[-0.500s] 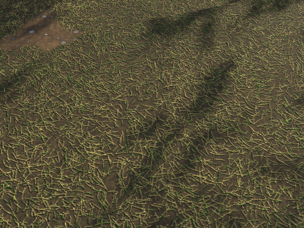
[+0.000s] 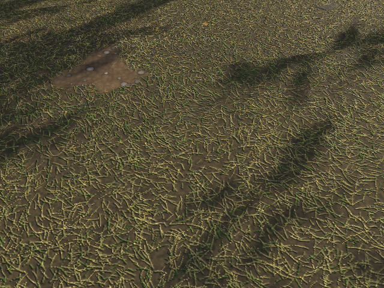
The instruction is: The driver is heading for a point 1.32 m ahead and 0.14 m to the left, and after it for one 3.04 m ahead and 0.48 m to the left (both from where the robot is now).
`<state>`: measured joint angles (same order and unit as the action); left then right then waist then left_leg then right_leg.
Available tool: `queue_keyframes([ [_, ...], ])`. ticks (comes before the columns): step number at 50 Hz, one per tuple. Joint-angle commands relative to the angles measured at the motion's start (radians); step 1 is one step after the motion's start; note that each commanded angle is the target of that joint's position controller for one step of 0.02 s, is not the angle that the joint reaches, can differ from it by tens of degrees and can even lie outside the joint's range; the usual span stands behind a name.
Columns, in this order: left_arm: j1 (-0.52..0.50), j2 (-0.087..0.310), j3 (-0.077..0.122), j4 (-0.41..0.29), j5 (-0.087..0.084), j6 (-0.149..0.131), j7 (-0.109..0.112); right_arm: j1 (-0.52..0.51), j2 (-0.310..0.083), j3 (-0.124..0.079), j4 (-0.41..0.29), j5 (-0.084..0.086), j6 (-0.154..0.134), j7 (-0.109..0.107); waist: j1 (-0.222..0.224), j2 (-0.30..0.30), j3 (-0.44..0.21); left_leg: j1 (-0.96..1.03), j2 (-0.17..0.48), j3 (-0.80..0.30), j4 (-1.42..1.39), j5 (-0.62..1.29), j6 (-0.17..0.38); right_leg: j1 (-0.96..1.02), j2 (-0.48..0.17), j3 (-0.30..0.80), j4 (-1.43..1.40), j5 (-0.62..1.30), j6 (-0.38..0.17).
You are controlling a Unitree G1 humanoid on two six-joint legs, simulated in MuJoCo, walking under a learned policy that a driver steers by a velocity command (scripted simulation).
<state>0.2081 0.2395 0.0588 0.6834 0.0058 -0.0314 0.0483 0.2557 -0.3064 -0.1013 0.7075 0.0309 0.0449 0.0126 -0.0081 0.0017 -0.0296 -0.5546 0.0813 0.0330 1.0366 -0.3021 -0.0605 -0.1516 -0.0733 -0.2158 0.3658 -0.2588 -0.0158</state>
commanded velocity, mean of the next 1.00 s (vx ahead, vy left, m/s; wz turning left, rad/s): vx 0.88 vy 0.00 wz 0.02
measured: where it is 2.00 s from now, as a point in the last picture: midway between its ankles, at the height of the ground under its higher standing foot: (173, 97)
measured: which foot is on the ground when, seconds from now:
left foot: up 0.00-0.24, down 0.26-0.74, up 0.76-1.00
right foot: down 0.00-0.28, up 0.30-0.72, down 0.74-1.00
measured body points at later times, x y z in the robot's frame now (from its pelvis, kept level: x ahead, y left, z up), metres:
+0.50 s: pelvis +0.24 +0.18 -0.01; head +0.25 +0.20 +0.44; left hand +0.28 +0.46 -0.13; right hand +0.36 -0.07 -0.13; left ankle +0.14 +0.19 -0.75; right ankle +0.35 +0.04 -0.65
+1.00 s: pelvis +0.66 +0.30 -0.01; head +0.68 +0.31 +0.44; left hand +0.59 +0.58 -0.14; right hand +0.94 +0.13 -0.04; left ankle +0.81 +0.52 -0.68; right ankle +0.58 +0.28 -0.75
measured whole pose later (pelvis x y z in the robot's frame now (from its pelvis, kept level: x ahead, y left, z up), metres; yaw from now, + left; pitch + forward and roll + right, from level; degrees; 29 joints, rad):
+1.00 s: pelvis +0.66 +0.30 -0.01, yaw +0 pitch +1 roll -1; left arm 0.52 0.29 0.06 0.92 0.00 -0.06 -0.01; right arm -0.03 -0.22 0.07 0.56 -0.06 -0.07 0.02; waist 0.10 0.00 0.01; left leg -0.72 0.14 -0.13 0.89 -0.11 -0.06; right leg -0.05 0.22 0.14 0.34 -0.28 -0.18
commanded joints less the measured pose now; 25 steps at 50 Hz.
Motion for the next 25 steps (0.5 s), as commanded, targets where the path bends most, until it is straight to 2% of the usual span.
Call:
queue_keyframes([
  [1,0.055,0.194,0.073,-0.020,-0.004,-0.037,-0.005,-0.161,-0.043,-0.003,-0.135,0.004,-0.038,0.020,0.066,-0.102,0.054,-0.288,0.064,-0.042,-0.059,0.016,0.038,0.229,-0.339,0.275,-0.266,-0.287,-0.155],
  [3,0.059,0.203,0.081,-0.006,-0.006,-0.045,-0.014,-0.175,-0.032,0.002,-0.142,0.010,-0.041,0.027,0.060,-0.091,0.080,-0.293,0.079,-0.039,-0.076,0.024,0.054,0.228,-0.342,0.225,-0.279,-0.265,-0.150],
  [4,0.100,0.175,0.060,0.005,0.054,-0.042,-0.038,-0.187,-0.046,0.003,-0.138,-0.095,-0.006,0.068,0.070,-0.073,0.070,-0.223,0.041,0.025,-0.121,0.042,0.066,0.196,-0.313,0.144,-0.268,-0.293,-0.116],
  [5,0.095,0.179,0.063,0.010,0.054,-0.043,-0.046,-0.218,-0.041,0.003,-0.151,-0.086,0.004,0.089,0.072,-0.121,0.087,-0.184,0.042,0.045,-0.151,0.054,0.079,0.155,-0.298,0.102,-0.266,-0.298,-0.095],
  [6,0.095,0.191,0.064,0.013,0.050,-0.042,-0.047,-0.240,-0.045,0.004,-0.161,-0.070,0.006,0.101,0.071,-0.138,0.097,-0.154,0.040,0.056,-0.171,0.048,0.094,0.133,-0.296,0.078,-0.267,-0.310,-0.082],
  [8,0.095,0.218,0.068,0.020,0.047,-0.035,-0.048,-0.271,-0.053,0.009,-0.173,-0.058,0.007,0.111,0.063,-0.139,0.122,-0.118,0.039,0.079,-0.210,0.015,0.124,0.124,-0.308,0.038,-0.264,-0.321,-0.068],
  [10,0.100,0.241,0.072,0.027,0.046,-0.021,-0.053,-0.274,-0.071,0.012,-0.172,-0.059,0.007,0.104,0.051,-0.129,0.130,-0.055,0.018,0.119,-0.251,-0.053,0.163,0.139,-0.312,-0.008,-0.229,-0.278,-0.061],
  [11,0.090,0.251,0.073,0.029,0.043,-0.014,-0.057,-0.232,-0.080,0.011,-0.159,-0.058,0.006,0.095,0.024,-0.127,0.122,0.026,-0.015,0.153,-0.271,-0.083,0.185,0.124,-0.307,-0.041,-0.167,-0.143,-0.057],
  [12,0.068,0.268,0.076,0.029,0.032,-0.008,-0.060,-0.111,-0.091,0.004,-0.119,-0.052,0.000,0.077,-0.047,-0.107,0.077,0.192,-0.079,0.196,-0.297,-0.098,0.206,0.079,-0.288,-0.091,-0.001,0.136,-0.051],
  [13,0.053,0.266,0.073,0.028,0.019,-0.001,-0.065,0.110,-0.118,-0.018,-0.041,-0.047,-0.013,0.052,-0.166,-0.010,-0.037,0.466,-0.157,0.195,-0.342,-0.080,0.235,-0.008,-0.231,-0.159,0.340,0.450,-0.038],
  [14,0.007,0.201,0.048,-0.008,0.034,-0.001,-0.072,0.329,-0.210,-0.047,0.034,-0.049,-0.023,0.028,-0.258,0.196,-0.080,0.712,-0.086,-0.017,-0.468,-0.255,0.263,-0.301,-0.158,-0.136,0.766,0.201,-0.002],
  [15,-0.084,0.102,0.022,-0.130,0.040,-0.025,-0.083,0.230,-0.336,-0.059,-0.008,-0.036,-0.017,0.015,-0.172,0.449,-0.061,0.785,0.101,-0.640,-0.762,-0.574,0.349,-0.735,0.039,0.048,1.030,-0.323,0.062],
  [16,-0.183,0.164,0.023,-0.173,0.066,-0.036,-0.082,0.173,-0.317,-0.051,-0.061,-0.039,-0.023,0.016,-0.181,0.223,-0.037,0.775,0.180,-0.780,-0.863,-0.489,0.363,-0.860,0.025,0.233,1.100,-0.255,0.064],
  [17,-0.135,0.165,0.017,-0.152,0.058,-0.046,-0.081,0.168,-0.270,-0.036,-0.043,-0.050,-0.031,0.005,-0.131,0.142,-0.009,0.747,0.216,-0.690,-0.827,-0.336,0.354,-0.859,-0.015,0.226,1.078,-0.156,0.047],
  [18,-0.022,0.163,0.010,-0.089,0.052,-0.051,-0.075,0.158,-0.219,-0.021,-0.036,-0.063,-0.044,-0.004,-0.068,0.076,0.013,0.642,0.190,-0.559,-0.804,-0.238,0.320,-0.761,-0.068,0.220,0.990,-0.068,0.028],
  [19,0.038,0.161,0.007,-0.045,0.053,-0.043,-0.078,0.077,-0.169,-0.003,-0.043,-0.063,-0.061,-0.005,-0.012,0.042,0.028,0.540,0.119,-0.446,-0.805,-0.198,0.274,-0.661,-0.098,0.227,0.925,-0.007,0.019],
  [20,0.091,0.158,0.003,-0.016,0.052,-0.027,-0.084,0.036,-0.142,0.011,-0.052,-0.060,-0.081,-0.006,0.020,0.086,0.027,0.469,0.094,-0.395,-0.826,-0.145,0.251,-0.590,-0.111,0.226,0.901,0.047,0.018],
  [21,0.094,0.162,0.004,0.003,0.043,-0.009,-0.090,0.040,-0.115,0.023,-0.042,-0.054,-0.100,-0.002,0.026,0.076,0.042,0.438,0.074,-0.348,-0.851,-0.063,0.227,-0.564,-0.112,0.220,0.895,0.083,0.020],
  [22,0.080,0.155,0.002,0.011,0.032,0.006,-0.097,0.061,-0.112,0.025,-0.024,-0.049,-0.114,0.003,0.026,0.060,0.071,0.425,0.064,-0.298,-0.877,0.018,0.211,-0.578,-0.106,0.213,0.873,0.117,0.019],
  [23,0.051,0.147,0.001,0.026,0.019,0.016,-0.101,0.084,-0.109,0.024,-0.006,-0.050,-0.122,0.009,0.015,0.021,0.104,0.445,0.037,-0.225,-0.899,0.104,0.181,-0.615,-0.097,0.202,0.853,0.152,0.008],
  [24,0.002,0.126,-0.006,0.007,0.009,0.017,-0.106,0.134,-0.122,0.023,0.010,-0.047,-0.131,0.012,-0.002,0.038,0.132,0.452,0.051,-0.193,-0.916,0.239,0.166,-0.644,-0.083,0.203,0.800,0.184,-0.001],
  [25,-0.055,0.122,-0.009,0.000,-0.001,0.015,-0.106,0.176,-0.110,0.026,0.029,-0.048,-0.138,0.014,-0.026,0.019,0.160,0.483,0.038,-0.131,-0.926,0.376,0.142,-0.673,-0.054,0.204,0.760,0.201,-0.013],
])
